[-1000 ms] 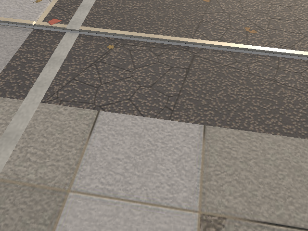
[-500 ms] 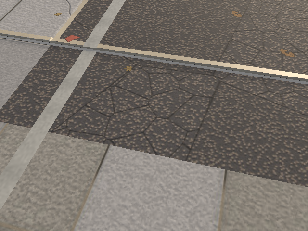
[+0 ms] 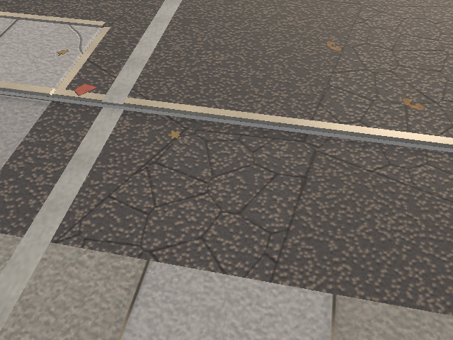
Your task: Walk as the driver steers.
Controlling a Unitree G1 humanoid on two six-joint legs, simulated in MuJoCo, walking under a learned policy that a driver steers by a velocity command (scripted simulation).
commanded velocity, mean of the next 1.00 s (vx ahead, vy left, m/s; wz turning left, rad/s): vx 0.07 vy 0.00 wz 0.00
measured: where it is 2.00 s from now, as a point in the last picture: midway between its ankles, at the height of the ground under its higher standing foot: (245, 306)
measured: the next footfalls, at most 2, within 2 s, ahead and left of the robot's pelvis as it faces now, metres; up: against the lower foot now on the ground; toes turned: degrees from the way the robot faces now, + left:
right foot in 1.44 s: +0.50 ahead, -0.13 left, +0.00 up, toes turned -2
left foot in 2.00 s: +0.81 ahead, +0.10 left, +0.00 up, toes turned -7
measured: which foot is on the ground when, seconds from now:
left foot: down 0.00-1.00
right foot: down 0.00-0.98, up 1.00-1.00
